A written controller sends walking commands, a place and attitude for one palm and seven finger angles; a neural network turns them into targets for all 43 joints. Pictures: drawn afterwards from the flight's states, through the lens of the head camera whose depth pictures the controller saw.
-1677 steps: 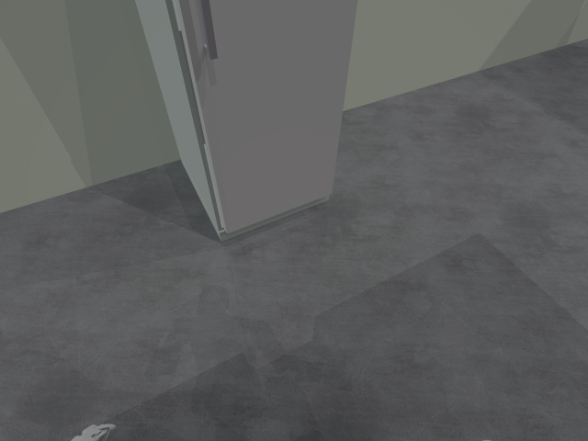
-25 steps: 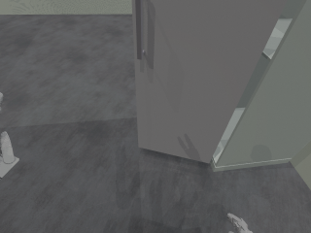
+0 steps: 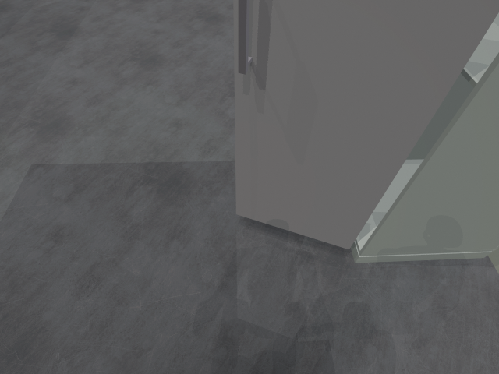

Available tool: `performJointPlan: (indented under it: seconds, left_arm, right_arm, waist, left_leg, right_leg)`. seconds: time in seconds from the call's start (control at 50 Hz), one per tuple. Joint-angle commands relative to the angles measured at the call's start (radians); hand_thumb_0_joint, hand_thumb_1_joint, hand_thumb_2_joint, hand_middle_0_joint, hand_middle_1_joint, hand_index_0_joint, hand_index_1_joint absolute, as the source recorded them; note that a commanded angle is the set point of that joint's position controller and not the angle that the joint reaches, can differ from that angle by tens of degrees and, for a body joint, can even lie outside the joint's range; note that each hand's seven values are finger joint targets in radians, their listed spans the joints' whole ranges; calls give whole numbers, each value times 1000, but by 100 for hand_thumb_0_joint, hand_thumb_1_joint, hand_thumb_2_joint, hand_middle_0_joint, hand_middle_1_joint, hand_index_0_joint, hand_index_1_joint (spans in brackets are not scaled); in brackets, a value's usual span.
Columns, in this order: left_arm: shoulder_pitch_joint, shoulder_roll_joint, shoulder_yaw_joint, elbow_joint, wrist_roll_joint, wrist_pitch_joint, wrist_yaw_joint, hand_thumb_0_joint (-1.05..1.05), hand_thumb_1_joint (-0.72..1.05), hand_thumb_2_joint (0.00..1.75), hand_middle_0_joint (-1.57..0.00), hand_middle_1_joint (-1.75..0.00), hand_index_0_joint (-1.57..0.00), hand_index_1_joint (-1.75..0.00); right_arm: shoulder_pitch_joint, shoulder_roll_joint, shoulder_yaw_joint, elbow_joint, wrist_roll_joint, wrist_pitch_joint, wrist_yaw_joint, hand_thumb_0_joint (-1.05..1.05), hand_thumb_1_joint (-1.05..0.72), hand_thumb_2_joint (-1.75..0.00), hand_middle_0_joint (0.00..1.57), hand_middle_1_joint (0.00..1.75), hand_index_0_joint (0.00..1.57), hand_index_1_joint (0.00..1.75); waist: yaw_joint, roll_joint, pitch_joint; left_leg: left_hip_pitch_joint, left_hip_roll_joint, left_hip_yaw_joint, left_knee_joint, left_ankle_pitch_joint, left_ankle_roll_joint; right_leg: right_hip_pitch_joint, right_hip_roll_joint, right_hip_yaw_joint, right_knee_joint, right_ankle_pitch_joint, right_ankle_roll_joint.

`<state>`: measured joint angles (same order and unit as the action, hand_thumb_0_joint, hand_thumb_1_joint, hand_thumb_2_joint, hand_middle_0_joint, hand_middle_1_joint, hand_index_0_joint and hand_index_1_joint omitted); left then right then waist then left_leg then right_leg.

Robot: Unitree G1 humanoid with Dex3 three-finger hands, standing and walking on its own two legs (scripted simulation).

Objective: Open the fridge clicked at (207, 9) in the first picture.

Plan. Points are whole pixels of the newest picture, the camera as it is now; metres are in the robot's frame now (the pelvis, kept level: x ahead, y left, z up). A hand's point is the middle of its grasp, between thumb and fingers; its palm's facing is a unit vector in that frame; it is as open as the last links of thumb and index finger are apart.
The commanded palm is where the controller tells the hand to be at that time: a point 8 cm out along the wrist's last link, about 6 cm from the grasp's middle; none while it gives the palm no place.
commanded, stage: let the arm hang, fingers relaxed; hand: left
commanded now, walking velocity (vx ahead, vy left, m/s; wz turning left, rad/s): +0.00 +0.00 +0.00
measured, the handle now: (247, 14) +0.78 +0.06 +0.19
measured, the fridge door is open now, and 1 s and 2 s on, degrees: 68 68 68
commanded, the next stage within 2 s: look to check the result in 0.64 s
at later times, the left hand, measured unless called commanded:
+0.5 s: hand out of the picture +0.01 +0.18 -0.17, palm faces -0.02 -0.98 -0.19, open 7.4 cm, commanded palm none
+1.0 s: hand out of the picture +0.02 +0.22 -0.17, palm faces -0.04 -0.97 -0.24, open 7.4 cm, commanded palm none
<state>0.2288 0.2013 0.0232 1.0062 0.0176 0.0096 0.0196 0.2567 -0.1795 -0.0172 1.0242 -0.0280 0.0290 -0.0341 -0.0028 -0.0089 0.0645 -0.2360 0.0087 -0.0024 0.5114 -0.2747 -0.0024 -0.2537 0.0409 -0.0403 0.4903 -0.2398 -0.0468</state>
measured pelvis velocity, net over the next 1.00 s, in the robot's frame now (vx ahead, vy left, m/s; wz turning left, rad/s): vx -0.01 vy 0.02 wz -0.03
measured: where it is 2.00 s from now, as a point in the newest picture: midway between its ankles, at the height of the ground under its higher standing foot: outside the picture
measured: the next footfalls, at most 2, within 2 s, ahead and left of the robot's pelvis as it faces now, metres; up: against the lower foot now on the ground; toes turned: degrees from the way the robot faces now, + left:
none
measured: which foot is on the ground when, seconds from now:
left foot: down 0.00-1.00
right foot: down 0.00-1.00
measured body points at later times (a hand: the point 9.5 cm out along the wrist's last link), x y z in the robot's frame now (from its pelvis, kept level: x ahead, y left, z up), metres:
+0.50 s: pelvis -0.01 +0.01 +0.01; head -0.01 +0.01 +0.46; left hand +0.01 +0.24 -0.15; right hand -0.03 -0.21 -0.15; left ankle +0.00 +0.12 -0.74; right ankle +0.01 -0.09 -0.74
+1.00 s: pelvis -0.01 +0.02 +0.01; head +0.00 +0.02 +0.46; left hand +0.02 +0.27 -0.15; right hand -0.01 -0.23 -0.15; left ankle +0.00 +0.12 -0.74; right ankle +0.01 -0.09 -0.74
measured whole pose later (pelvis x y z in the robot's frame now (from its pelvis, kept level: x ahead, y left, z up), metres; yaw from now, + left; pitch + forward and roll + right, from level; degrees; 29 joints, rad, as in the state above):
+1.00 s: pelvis -0.01 +0.02 +0.01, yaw -2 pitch -1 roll +0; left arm 0.20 0.22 0.01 1.15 0.02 0.00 0.01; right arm 0.24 -0.21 -0.02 1.12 -0.02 0.00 -0.03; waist -0.01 0.00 0.05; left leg -0.17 -0.01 0.04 0.40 -0.21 0.03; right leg -0.20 0.02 0.00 0.38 -0.16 -0.02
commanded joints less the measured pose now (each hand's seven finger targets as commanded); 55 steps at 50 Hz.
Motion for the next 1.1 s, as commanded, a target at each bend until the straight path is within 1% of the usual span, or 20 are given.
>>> performJointPlan:
  seconds: [0.0, 0.02, 0.06, 0.12, 0.18, 0.26, 0.34, 0.36, 0.44, 0.5, 0.56, 0.58, 0.64, 0.7, 0.76, 0.82, 0.9, 0.94, 0.96, 1.08]
  left_arm:
    - [7, 102, 10, 12, -9, -23, 6, 0, 90, 90, -20, -30, -20, -30]
    - [3, 100, 7, 29, -9, -21, 5, 0, 90, 90, -20, -30, -20, -30]
    - [10, 105, 5, 54, -8, -22, 4, 0, 90, 90, -20, -30, -20, -30]
    - [12, 108, 5, 78, -8, -20, 4, 0, 90, 90, -20, -30, -20, -30]
    - [23, 101, 6, 91, -8, -20, 5, 0, 90, 90, -20, -30, -20, -30]
    - [34, 92, 4, 102, -8, -24, 8, 0, 90, 90, -20, -30, -20, -30]
    - [46, 84, 3, 108, -7, -25, 10, 0, 90, 90, -20, -30, -20, -30]
    - [45, 77, 4, 111, -7, -25, 10, 0, 90, 90, -20, -30, -20, -30]
    - [56, 76, 5, 114, -6, -27, 11, 0, 90, 90, -20, -30, -20, -30]
    - [55, 76, 5, 116, -6, -26, 10, 0, 90, 90, -20, -30, -20, -30]
    - [50, 82, 7, 115, -5, -27, 10, 0, 90, 90, -20, -30, -20, -30]
    - [57, 82, 7, 112, -5, -27, 10, 0, 90, 90, -20, -30, -20, -30]
    - [47, 97, 10, 108, -5, -31, 11, 0, 90, 90, -20, -30, -20, -30]
    - [37, 97, 10, 109, -4, -29, 9, 0, 90, 90, -20, -30, -20, -30]
    - [30, 115, 13, 106, -3, -30, 8, 0, 90, 90, -20, -30, -20, -30]
    - [15, 129, 15, 104, -3, -33, 6, 0, 90, 90, -20, -30, -20, -30]
    - [-13, 160, 20, 98, -3, -35, 3, 0, 90, 90, -20, -30, -20, -30]
    - [-22, 176, 20, 95, -2, -38, 3, 0, 90, 90, -20, -30, -20, -30]
    - [-37, 181, 21, 94, -2, -38, 2, 0, 90, 90, -20, -30, -20, -30]
    - [-83, 224, 23, 89, -3, -41, -4, 0, 90, 90, -20, -30, -20, -30]
  right_arm:
    - [23, -99, -9, -3, 7, -30, -9, 0, -90, -90, 20, 30, 20, 30]
    - [24, -101, -10, 9, 7, -28, -8, 0, -90, -90, 20, 30, 20, 30]
    - [42, -100, -9, 29, 7, -29, -6, 0, -90, -90, 20, 30, 20, 30]
    - [57, -103, -10, 52, 6, -29, -5, 0, -90, -90, 20, 30, 20, 30]
    - [77, -91, -8, 67, 5, -29, -4, 0, -90, -90, 20, 30, 20, 30]
    - [93, -78, -5, 80, 7, -33, -5, 0, -90, -90, 20, 30, 20, 30]
    - [93, -76, -5, 85, 8, -36, -8, 0, -90, -90, 20, 30, 20, 30]
    - [93, -68, -3, 88, 8, -36, -8, 0, -90, -90, 20, 30, 20, 30]
    - [99, -72, -4, 88, 9, -40, -10, 0, -90, -90, 20, 30, 20, 30]
    - [98, -69, -6, 88, 8, -37, -9, 0, -90, -90, 20, 30, 20, 30]
    - [102, -73, -8, 88, 8, -35, -8, 0, -90, -90, 20, 30, 20, 30]
    - [102, -75, -9, 87, 7, -36, -8, 0, -90, -90, 20, 30, 20, 30]
    - [100, -91, -13, 83, 9, -37, -8, 0, -90, -90, 20, 30, 20, 30]
    - [85, -99, -14, 81, 7, -37, -8, 0, -90, -90, 20, 30, 20, 30]
    - [74, -118, -18, 76, 8, -39, -6, 0, -90, -90, 20, 30, 20, 30]
    - [57, -137, -22, 73, 8, -41, -5, 0, -90, -90, 20, 30, 20, 30]
    - [31, -167, -25, 69, 8, -45, -3, 0, -90, -90, 20, 30, 20, 30]
    - [11, -185, -28, 62, 10, -46, -2, 0, -90, -90, 20, 30, 20, 30]
    - [4, -190, -27, 65, 9, -48, -2, 0, -90, -90, 20, 30, 20, 30]
    - [-49, -238, -29, 59, 9, -50, 3, 0, -90, -90, 20, 30, 20, 30]
  waist:
    - [-2, 64, -101]
    - [-4, 34, -69]
    - [-4, 15, -48]
    - [-5, 0, -18]
    - [-7, 1, -10]
    - [-8, -12, -14]
    - [-4, 20, 0]
    - [-6, 16, 6]
    - [-3, 30, 0]
    - [-4, 26, 15]
    - [-7, 24, 20]
    - [-6, 16, 7]
    - [-9, 16, -1]
    - [-9, 32, 17]
    - [-8, 9, 3]
    - [-10, 14, -7]
    - [-8, 28, -19]
    - [-8, 19, -33]
    - [-9, 29, -33]
    - [-8, 16, -45]
  left_leg:
    - [34, 105, -69, -145, 176, 34]
    - [22, 101, -72, -165, 116, 35]
    - [24, 95, -64, -182, 80, 36]
    - [19, 87, -60, -198, 36, 39]
    - [13, 82, -53, -202, 11, 40]
    - [21, 83, -49, -199, 44, 41]
    - [23, 88, -53, -199, 69, 39]
    - [18, 89, -54, -205, 63, 40]
    - [16, 92, -57, -206, 75, 42]
    - [8, 84, -54, -207, 33, 41]
    - [7, 85, -55, -205, 26, 43]
    - [13, 83, -56, -202, 29, 45]
    - [24, 85, -54, -194, 41, 45]
    - [15, 90, -62, -208, 22, 47]
    - [17, 92, -66, -208, 18, 50]
    - [31, 92, -66, -205, 32, 50]
    - [30, 99, -75, -214, 39, 52]
    - [51, 101, -75, -208, 71, 51]
    - [49, 105, -77, -215, 69, 50]
    - [67, 108, -84, -228, 96, 47]
  right_leg:
    - [119, -123, 132, -142, 215, 4]
    - [105, -120, 137, -167, 148, 1]
    - [94, -121, 146, -196, 89, -1]
    - [71, -120, 153, -217, 20, -1]
    - [56, -120, 159, -227, -24, -1]
    - [56, -123, 157, -215, 8, -2]
    - [49, -120, 153, -198, 47, -5]
    - [48, -120, 151, -197, 45, -4]
    - [55, -118, 148, -186, 66, -5]
    - [44, -121, 153, -200, 20, -3]
    - [35, -121, 154, -202, 9, -4]
    - [38, -121, 160, -204, 7, -5]
    - [37, -122, 161, -205, 12, -9]
    - [28, -120, 157, -199, 9, -7]
    - [38, -121, 157, -198, 8, -7]
    - [38, -123, 162, -198, 19, -9]
    - [56, -125, 161, -193, 39, -10]
    - [59, -126, 161, -190, 71, -12]
    - [64, -128, 160, -188, 72, -11]
    - [81, -136, 160, -194, 99, -7]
